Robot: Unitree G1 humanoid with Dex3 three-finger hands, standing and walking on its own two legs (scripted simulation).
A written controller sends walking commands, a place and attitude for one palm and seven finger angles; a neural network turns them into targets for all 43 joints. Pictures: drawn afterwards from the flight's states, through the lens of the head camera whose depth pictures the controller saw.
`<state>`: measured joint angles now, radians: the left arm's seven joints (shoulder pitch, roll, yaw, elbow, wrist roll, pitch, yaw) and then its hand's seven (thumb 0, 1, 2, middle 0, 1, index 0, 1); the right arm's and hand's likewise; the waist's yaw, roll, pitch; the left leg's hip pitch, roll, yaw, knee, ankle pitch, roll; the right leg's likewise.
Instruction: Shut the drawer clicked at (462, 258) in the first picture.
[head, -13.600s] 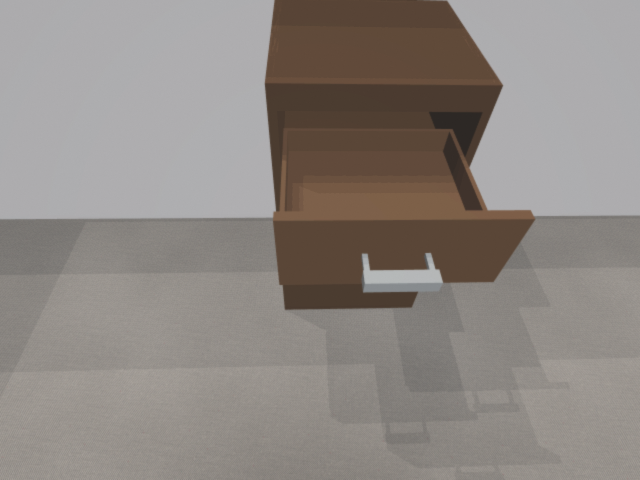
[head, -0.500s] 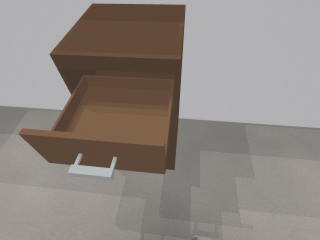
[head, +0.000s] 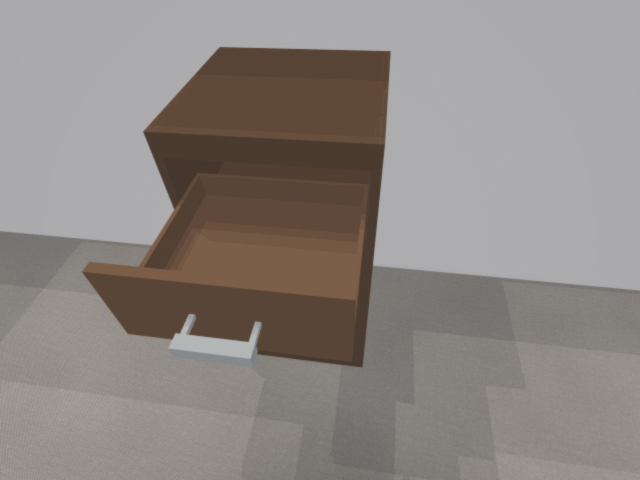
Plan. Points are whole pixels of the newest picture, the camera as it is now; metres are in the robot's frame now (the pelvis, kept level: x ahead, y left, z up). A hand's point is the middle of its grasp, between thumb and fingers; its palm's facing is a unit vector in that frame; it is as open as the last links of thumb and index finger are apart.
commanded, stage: come to a stop and stand still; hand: left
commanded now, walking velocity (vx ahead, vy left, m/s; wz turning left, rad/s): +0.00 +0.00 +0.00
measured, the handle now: (218, 336) +0.33 +0.19 -0.05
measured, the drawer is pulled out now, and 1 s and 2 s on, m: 0.30 0.30 0.30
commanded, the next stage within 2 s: look again from close up in 1.30 s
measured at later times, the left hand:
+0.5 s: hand out of the picture +0.04 +0.19 -0.16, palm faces +0.00 -0.97 -0.23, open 7.3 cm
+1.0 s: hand out of the picture +0.08 +0.17 -0.15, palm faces +0.01 -0.97 -0.24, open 7.3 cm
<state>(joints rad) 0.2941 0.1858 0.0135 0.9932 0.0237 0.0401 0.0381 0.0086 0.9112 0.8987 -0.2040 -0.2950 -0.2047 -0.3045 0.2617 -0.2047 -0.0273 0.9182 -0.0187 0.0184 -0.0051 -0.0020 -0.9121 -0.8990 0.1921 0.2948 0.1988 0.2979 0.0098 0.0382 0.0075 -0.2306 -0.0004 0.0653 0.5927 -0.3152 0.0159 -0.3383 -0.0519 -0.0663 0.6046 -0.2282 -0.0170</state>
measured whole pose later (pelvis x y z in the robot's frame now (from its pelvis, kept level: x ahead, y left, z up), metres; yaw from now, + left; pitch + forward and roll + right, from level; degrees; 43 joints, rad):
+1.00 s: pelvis +0.05 -0.01 +0.01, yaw +0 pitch -1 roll +1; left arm 0.25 0.16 -0.01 1.07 0.01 0.00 0.04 0.01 0.92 0.90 -0.20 -0.29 -0.20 -0.30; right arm 0.28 -0.17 0.01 1.11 -0.01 -0.02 -0.03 0.00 -0.91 -0.90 0.20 0.30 0.20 0.30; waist -0.01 0.03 0.03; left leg -0.08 0.02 0.06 0.40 -0.30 -0.01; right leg -0.22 0.01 -0.03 0.48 -0.24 -0.03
